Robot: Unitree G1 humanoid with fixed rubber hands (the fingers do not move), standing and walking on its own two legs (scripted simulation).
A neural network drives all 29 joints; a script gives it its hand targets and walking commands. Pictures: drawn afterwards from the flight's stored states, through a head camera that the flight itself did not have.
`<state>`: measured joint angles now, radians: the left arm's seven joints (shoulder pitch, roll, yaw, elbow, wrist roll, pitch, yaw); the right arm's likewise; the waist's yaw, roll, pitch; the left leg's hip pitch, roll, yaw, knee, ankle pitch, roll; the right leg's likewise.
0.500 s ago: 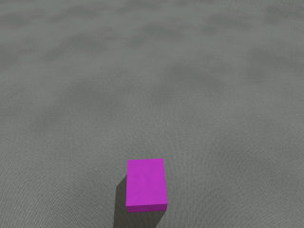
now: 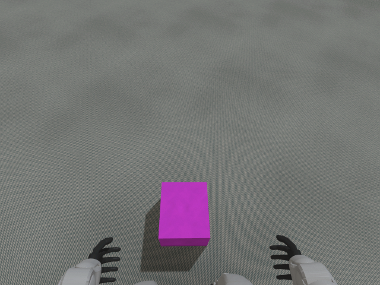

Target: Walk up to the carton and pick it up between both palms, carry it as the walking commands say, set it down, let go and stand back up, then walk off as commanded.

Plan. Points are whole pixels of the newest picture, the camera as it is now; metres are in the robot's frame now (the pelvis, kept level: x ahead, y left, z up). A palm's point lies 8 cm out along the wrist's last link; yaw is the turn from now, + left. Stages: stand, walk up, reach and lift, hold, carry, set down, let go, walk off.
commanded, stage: reach and lift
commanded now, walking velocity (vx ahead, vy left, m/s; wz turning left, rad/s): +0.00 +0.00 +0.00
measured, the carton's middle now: (184, 213) +0.47 +0.00 -0.68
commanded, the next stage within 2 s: none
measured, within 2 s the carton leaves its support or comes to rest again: neither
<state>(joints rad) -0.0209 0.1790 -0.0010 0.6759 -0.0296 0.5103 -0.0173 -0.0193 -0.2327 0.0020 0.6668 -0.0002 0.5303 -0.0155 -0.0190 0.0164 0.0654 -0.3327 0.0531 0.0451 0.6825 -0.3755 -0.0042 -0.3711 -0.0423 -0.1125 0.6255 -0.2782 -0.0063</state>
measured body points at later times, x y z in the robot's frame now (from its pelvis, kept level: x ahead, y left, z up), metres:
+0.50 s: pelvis -0.04 +0.03 -0.04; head +0.09 +0.04 +0.39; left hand +0.26 +0.21 -0.15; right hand +0.21 -0.21 -0.15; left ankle -0.01 +0.12 -0.72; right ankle +0.03 -0.12 -0.72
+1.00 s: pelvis -0.05 +0.01 -0.07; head +0.22 +0.01 +0.29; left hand +0.39 +0.19 -0.20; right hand +0.36 -0.21 -0.21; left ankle -0.01 +0.12 -0.72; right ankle +0.03 -0.12 -0.72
